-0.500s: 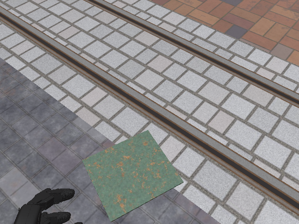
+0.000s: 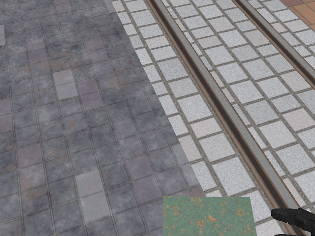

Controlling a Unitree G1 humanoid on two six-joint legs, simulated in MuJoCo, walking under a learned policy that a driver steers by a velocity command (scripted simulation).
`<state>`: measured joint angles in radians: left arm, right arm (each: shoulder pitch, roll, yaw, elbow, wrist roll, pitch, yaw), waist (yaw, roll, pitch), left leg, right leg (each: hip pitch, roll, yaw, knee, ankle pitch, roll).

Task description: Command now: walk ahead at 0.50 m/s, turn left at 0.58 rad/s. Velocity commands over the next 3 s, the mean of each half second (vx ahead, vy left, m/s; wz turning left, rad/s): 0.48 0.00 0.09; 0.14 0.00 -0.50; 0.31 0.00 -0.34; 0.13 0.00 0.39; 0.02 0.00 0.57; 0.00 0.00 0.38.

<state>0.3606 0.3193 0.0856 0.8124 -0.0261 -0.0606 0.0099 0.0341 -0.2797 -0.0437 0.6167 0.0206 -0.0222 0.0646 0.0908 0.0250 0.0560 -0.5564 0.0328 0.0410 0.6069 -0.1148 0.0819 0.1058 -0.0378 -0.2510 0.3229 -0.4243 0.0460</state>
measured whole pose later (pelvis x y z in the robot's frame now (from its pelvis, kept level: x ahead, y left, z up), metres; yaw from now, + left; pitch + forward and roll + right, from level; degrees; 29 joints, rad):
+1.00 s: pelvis +0.44 +0.01 +0.01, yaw -18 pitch +3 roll +0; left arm 0.18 0.32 0.07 0.62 -0.01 0.05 0.02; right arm 0.16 -0.30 -0.04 0.72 0.00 -0.02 -0.02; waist 0.02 -0.01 0.01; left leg -0.39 -0.02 -0.11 0.57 -0.24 -0.06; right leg -0.39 0.14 0.20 0.55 -0.19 -0.03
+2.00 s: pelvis +0.66 -0.12 +0.01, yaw -13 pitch +2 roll -1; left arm 0.14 0.30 0.06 0.73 0.00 0.00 0.02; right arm 0.14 -0.30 -0.07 0.61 0.01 0.01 0.01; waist -0.01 -0.02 0.07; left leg -0.42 -0.06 -0.02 0.52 -0.14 0.07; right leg -0.46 0.00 0.02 1.16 -0.53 0.05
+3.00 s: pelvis +0.67 -0.12 +0.02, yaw +16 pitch +0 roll +0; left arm 0.20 0.30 0.06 0.77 -0.01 0.04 0.01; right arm 0.12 -0.21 -0.02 0.66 -0.03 0.01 -0.01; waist 0.02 -0.05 0.04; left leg -0.21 -0.06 0.01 0.46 -0.24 0.06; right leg -0.37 -0.07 0.01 0.78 -0.36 0.09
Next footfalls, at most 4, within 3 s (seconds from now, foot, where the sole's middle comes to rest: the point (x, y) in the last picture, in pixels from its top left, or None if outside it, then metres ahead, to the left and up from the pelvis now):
0.02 left None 0.18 0.10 -0.76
0.54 right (201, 224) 0.50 -0.11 -0.76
1.00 left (150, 204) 0.56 0.11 -0.76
1.44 right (222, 216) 0.54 -0.20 -0.76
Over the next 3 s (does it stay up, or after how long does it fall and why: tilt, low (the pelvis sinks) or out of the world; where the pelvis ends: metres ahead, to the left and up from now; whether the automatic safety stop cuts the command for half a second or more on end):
stays up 0.67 -0.12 0.02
